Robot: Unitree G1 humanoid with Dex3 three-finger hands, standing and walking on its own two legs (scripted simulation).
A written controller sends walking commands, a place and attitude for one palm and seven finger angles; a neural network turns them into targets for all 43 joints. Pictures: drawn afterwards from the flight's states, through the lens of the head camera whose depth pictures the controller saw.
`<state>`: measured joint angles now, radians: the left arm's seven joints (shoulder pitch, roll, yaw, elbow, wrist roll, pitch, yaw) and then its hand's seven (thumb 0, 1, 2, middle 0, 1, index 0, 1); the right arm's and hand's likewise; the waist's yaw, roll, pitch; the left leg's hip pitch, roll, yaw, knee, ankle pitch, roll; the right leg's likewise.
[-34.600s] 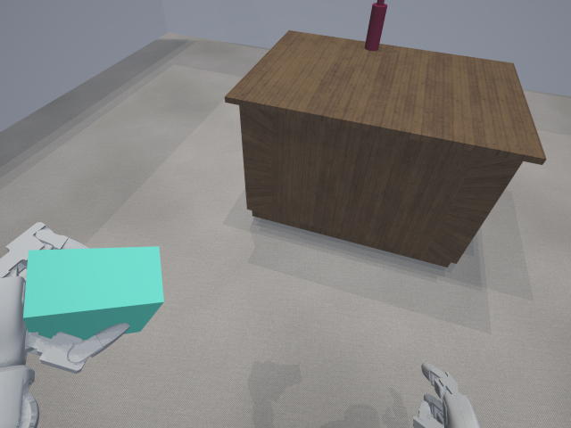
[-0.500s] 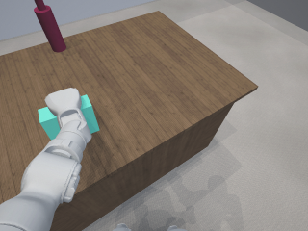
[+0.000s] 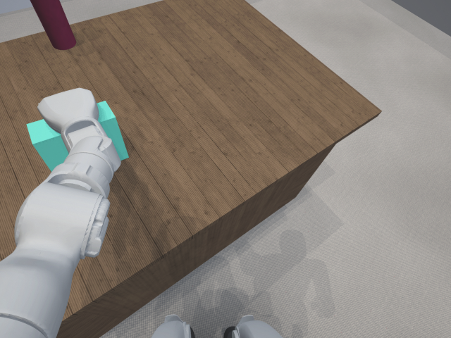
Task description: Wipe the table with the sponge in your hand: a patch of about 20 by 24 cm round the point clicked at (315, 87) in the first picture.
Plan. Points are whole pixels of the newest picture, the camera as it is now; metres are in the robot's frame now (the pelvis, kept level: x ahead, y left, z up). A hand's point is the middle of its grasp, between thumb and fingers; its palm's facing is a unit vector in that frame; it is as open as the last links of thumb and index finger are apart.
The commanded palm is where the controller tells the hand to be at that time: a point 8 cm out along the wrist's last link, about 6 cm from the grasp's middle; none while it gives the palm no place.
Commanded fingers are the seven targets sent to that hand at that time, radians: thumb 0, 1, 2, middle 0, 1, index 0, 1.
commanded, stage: wipe forward along the third lane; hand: left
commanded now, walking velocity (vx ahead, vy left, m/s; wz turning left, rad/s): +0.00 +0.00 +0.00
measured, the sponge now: (85, 148) +0.49 +0.24 -0.01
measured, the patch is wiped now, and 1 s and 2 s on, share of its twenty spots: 1.00 1.00 1.00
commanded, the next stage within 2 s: wipe back along the third lane in 0.04 s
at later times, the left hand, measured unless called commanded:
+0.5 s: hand (78, 132) +0.50 +0.24 +0.03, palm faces -0.06 -0.01 -1.00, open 10.1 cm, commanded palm +0.46 +0.19 +0.06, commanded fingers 0.00 0.10 1.30 -1.20 -1.60 -1.20 -1.60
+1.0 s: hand (96, 155) +0.44 +0.20 +0.03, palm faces -0.07 -0.01 -1.00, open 10.1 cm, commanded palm +0.40 +0.17 +0.05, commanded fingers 0.00 0.10 1.30 -1.20 -1.60 -1.20 -1.60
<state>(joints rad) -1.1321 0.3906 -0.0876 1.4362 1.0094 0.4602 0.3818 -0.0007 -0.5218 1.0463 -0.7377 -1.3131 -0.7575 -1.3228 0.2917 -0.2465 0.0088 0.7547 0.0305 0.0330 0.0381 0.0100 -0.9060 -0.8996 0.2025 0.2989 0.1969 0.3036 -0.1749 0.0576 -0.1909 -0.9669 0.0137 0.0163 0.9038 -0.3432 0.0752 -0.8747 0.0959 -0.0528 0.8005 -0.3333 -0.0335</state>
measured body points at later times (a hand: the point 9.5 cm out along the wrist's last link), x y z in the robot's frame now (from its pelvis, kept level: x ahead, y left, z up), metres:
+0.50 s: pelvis +0.02 +0.02 +0.01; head +0.11 +0.05 +0.45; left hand +0.50 +0.24 +0.08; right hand +0.06 -0.23 -0.11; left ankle +0.04 +0.07 -0.69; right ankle +0.02 -0.11 -0.69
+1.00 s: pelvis +0.05 +0.00 +0.03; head +0.09 +0.02 +0.48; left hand +0.44 +0.20 +0.08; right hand +0.20 -0.22 -0.09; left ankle +0.04 +0.07 -0.69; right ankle +0.02 -0.11 -0.69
